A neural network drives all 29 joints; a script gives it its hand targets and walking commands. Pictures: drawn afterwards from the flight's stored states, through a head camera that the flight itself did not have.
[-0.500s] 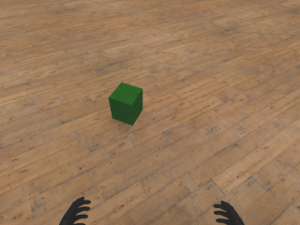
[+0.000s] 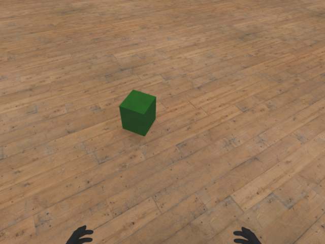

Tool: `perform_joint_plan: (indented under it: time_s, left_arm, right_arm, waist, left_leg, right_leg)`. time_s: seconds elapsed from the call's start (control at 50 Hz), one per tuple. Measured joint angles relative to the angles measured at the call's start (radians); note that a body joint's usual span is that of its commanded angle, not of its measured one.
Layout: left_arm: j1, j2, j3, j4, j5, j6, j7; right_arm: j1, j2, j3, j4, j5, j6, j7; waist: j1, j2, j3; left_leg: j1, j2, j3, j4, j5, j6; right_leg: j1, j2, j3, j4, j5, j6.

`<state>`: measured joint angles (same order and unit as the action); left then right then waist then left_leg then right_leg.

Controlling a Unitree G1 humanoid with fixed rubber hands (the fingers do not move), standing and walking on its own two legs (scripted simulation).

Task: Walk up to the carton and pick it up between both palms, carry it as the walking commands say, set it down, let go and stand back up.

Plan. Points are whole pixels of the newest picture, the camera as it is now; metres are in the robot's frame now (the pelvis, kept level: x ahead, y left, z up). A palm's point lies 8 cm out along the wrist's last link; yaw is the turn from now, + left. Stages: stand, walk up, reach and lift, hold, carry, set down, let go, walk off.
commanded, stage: stand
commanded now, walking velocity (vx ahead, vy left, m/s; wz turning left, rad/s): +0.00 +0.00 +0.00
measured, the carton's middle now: (138, 113) +1.16 +0.18 -0.63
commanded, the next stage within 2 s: walk up in 1.50 s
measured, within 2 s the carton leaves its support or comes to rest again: neither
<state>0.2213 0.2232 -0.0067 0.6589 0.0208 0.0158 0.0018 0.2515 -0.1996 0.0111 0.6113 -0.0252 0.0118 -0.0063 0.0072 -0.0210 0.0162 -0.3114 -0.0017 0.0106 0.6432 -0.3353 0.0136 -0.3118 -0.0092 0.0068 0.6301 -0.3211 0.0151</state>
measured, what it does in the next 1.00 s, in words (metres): stands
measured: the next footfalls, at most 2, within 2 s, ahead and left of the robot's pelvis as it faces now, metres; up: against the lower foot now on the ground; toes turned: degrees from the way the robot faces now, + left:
none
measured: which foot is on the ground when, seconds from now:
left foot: down 0.00-1.00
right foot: down 0.00-1.00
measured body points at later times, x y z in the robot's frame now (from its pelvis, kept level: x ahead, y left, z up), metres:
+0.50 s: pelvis +0.00 -0.01 +0.00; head +0.01 +0.00 +0.45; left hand +0.13 +0.22 -0.11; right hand +0.12 -0.24 -0.11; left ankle +0.00 +0.11 -0.72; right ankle +0.01 -0.13 -0.72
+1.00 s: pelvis -0.01 -0.01 +0.00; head +0.00 -0.01 +0.45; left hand +0.12 +0.22 -0.11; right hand +0.12 -0.25 -0.11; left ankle +0.00 +0.11 -0.72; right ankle +0.01 -0.13 -0.72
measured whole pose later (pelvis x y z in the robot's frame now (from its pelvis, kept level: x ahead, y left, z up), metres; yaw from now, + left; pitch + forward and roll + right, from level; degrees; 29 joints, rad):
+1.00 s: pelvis -0.01 -0.01 +0.00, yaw +1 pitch -1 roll +0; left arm 0.22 0.21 0.00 0.72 0.02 0.01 0.01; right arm 0.25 -0.19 -0.02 0.68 -0.02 0.01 -0.01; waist 0.00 -0.01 0.03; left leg -0.28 0.01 -0.01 0.59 -0.29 -0.01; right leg -0.29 0.00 -0.01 0.59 -0.30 -0.01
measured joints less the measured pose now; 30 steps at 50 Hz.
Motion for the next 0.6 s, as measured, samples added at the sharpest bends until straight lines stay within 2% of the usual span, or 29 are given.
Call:
perform_joint_plan:
  time_s: [0.18, 0.38, 0.6]
  left_arm:
    - [0.018, -0.017, -0.006, 0.021, 0.002, -0.001, -0.008]
    - [0.013, -0.008, -0.005, 0.025, 0.005, -0.008, 0.005]
    - [-0.003, -0.008, 0.002, 0.029, 0.002, -0.007, 0.005]
  right_arm:
    - [0.005, -0.004, -0.005, 0.012, -0.001, 0.005, 0.008]
    - [0.007, -0.001, -0.013, 0.032, 0.000, 0.000, 0.009]
    - [0.023, 0.006, -0.015, 0.045, 0.003, -0.003, -0.002]
  waist:
    - [0.001, 0.006, 0.007]
    - [-0.006, 0.008, 0.003]
    - [-0.004, 0.004, -0.002]
  left_leg:
    - [0.002, -0.001, -0.004, -0.026, 0.021, -0.005]
    - [-0.004, 0.004, -0.009, -0.023, 0.021, -0.013]
    - [0.010, 0.006, -0.009, -0.032, 0.020, -0.015]
  right_leg:
    - [-0.002, -0.001, -0.003, -0.016, 0.015, -0.005]
    - [-0.009, 0.004, -0.008, -0.009, 0.011, -0.013]
    - [0.004, 0.006, -0.007, -0.016, 0.009, -0.015]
